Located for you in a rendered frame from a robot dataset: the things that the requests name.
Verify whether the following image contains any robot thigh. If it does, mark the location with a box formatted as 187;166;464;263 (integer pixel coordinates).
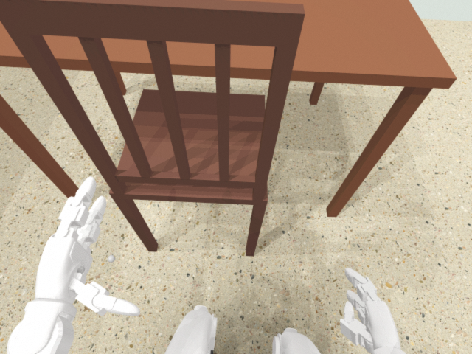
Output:
164;310;218;354
272;332;321;354

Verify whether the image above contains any left robot forearm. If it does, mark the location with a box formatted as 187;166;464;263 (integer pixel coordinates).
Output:
7;299;77;354

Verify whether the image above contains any robot left thigh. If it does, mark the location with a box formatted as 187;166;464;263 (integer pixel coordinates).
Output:
164;310;218;354

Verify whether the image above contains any table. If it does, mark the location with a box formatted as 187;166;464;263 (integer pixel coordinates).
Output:
0;0;457;217

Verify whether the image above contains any robot right hand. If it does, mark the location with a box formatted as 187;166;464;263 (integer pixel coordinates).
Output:
340;268;401;353

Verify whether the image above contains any robot right thigh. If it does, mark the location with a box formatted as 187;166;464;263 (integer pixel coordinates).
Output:
272;332;321;354

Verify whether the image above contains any robot left hand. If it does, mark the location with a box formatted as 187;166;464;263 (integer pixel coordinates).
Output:
35;176;140;316

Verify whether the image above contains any chair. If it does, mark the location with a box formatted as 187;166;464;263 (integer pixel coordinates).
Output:
0;0;305;257

